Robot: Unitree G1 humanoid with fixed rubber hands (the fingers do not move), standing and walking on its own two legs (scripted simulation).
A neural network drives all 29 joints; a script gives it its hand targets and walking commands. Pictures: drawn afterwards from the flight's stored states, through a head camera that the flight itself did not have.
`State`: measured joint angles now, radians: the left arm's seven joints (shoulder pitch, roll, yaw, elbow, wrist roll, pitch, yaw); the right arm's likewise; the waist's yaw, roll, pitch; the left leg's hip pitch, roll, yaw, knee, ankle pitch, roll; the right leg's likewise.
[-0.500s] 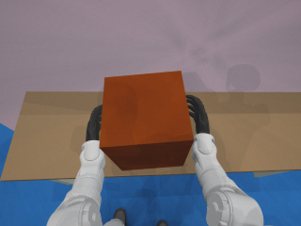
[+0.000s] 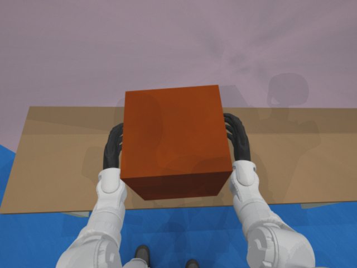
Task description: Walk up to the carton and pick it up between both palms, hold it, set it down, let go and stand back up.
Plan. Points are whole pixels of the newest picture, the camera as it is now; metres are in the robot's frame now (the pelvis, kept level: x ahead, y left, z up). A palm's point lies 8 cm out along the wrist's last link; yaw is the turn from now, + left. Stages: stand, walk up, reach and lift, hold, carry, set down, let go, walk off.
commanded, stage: set down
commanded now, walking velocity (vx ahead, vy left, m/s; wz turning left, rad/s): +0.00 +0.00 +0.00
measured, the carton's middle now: (176, 150) +0.38 +0.02 -0.08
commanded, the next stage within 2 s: none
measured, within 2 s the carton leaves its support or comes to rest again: rests again in 0.18 s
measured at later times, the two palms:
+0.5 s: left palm (111, 155) +0.35 +0.17 -0.05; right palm (239, 151) +0.37 -0.13 -0.04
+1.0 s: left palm (92, 159) +0.33 +0.21 -0.03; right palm (254, 145) +0.38 -0.16 +0.00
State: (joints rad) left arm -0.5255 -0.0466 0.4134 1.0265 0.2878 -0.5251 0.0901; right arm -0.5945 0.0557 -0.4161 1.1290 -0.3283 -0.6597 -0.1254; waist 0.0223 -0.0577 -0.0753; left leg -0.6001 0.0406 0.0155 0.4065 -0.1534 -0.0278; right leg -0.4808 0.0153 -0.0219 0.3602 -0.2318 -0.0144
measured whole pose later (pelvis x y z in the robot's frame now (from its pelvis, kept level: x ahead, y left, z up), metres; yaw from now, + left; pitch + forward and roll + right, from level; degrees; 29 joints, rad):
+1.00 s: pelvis -0.02 +0.02 -0.01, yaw -1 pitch +21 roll -3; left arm -0.53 0.08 0.15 1.05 0.01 -0.45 0.11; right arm -0.72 -0.19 -0.06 1.34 0.20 -0.54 -0.03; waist 0.05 -0.02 -0.18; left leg -0.73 0.05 0.00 0.60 -0.21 -0.03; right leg -0.58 0.03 -0.03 0.48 -0.27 0.00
